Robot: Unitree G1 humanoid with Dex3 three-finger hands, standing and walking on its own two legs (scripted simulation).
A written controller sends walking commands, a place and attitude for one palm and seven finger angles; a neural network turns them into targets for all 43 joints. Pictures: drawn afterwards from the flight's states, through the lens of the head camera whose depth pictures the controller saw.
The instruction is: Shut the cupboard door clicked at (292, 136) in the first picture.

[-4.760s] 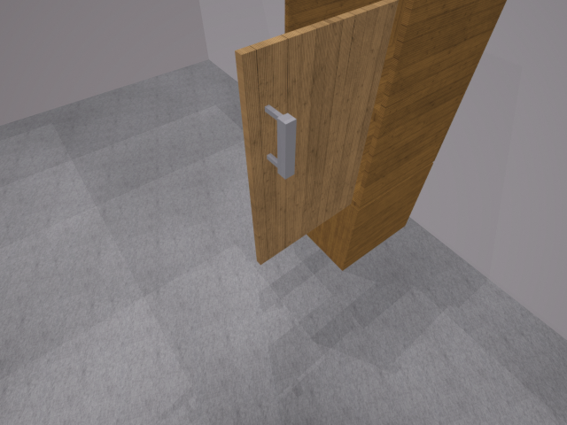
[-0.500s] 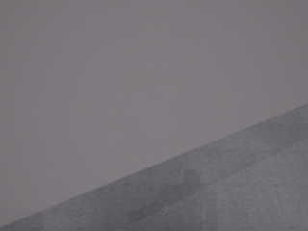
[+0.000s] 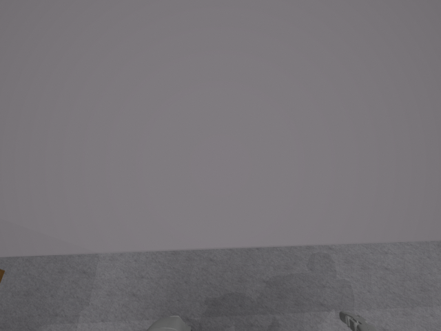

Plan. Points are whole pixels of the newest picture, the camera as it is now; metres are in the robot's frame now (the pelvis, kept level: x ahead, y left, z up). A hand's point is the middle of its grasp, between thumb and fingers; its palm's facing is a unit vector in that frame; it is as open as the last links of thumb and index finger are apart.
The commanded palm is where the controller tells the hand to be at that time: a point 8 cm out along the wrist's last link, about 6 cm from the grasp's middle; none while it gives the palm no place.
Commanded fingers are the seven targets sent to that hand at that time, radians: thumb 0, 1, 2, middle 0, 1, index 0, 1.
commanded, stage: turn to face it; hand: left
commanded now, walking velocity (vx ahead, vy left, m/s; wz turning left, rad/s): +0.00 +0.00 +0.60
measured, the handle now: out of the picture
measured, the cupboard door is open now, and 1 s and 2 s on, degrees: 92 92 92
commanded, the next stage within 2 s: none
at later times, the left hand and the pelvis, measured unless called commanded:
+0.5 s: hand out of the picture +0.06 +0.15 -0.15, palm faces +0.28 -0.92 -0.27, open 7.4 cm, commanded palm none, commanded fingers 0.00 0.90 0.90 -0.20 -0.30 -0.20 -0.30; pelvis +0.04 -0.06 +0.00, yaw +18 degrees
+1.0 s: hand out of the picture +0.03 +0.16 -0.15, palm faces +0.57 -0.76 -0.32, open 7.4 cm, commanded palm none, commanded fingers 0.00 0.90 0.90 -0.20 -0.30 -0.20 -0.30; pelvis +0.06 -0.08 -0.01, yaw +37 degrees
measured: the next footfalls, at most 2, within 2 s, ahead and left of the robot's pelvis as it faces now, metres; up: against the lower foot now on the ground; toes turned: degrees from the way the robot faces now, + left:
left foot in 0.02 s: +0.05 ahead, +0.12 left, +0.00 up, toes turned +9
right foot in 0.32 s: +0.10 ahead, -0.16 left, +0.00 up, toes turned +6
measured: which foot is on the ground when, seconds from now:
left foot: up 0.00-0.00, down 0.02-0.32, up 0.34-0.62, down 0.64-0.94, up 0.96-1.00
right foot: down 0.00-0.02, up 0.04-0.30, down 0.32-0.64, up 0.66-0.94, down 0.96-1.00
